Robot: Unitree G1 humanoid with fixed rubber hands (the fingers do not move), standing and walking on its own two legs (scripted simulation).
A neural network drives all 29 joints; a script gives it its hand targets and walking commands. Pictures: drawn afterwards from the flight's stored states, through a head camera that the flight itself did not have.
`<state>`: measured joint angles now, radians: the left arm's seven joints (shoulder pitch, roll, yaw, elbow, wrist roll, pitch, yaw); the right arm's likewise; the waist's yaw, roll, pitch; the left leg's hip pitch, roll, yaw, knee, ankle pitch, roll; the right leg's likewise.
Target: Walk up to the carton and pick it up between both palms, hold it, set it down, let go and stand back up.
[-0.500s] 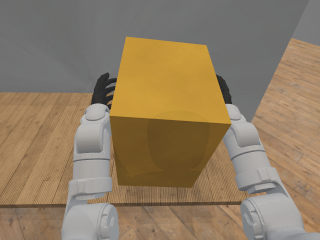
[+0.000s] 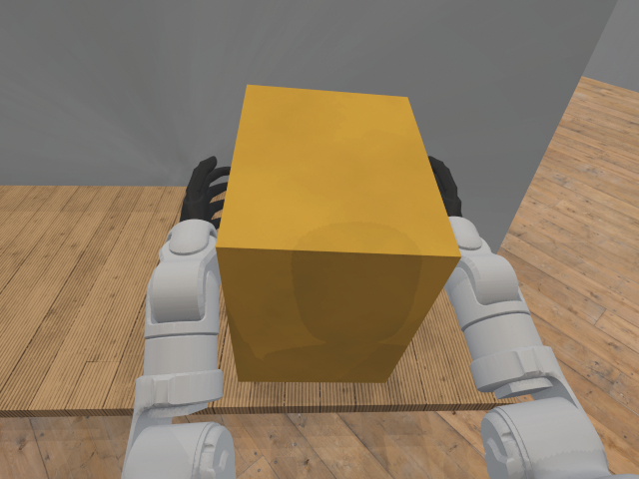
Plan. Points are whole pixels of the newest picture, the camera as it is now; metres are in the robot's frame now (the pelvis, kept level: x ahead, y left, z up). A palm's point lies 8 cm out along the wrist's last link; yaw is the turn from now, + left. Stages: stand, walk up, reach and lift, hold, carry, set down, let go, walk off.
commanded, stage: hold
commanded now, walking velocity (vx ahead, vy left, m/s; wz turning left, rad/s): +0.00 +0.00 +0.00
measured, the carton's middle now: (320, 243) +0.37 +0.02 +0.13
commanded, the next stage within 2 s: set down in 1.00 s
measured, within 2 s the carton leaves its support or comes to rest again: neither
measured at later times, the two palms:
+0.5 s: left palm (200, 218) +0.36 +0.16 +0.18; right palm (441, 216) +0.37 -0.13 +0.18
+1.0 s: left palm (201, 220) +0.36 +0.16 +0.18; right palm (441, 218) +0.37 -0.13 +0.17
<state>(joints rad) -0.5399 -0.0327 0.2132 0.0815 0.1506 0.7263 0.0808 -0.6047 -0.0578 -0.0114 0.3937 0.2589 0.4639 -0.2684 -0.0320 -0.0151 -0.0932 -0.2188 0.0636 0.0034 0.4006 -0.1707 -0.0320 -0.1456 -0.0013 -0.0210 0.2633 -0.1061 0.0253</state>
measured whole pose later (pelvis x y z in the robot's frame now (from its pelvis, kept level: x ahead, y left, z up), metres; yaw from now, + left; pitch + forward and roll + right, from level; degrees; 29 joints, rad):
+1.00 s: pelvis +0.00 +0.00 +0.00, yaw +0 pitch -1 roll -2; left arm -0.57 -0.04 0.24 0.11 0.16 0.72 0.06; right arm -0.62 -0.05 -0.02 0.40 0.22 0.46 -0.26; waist -0.03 -0.02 -0.08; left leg -0.22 0.06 0.00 0.40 -0.17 -0.03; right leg -0.14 0.00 -0.02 0.26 -0.11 0.03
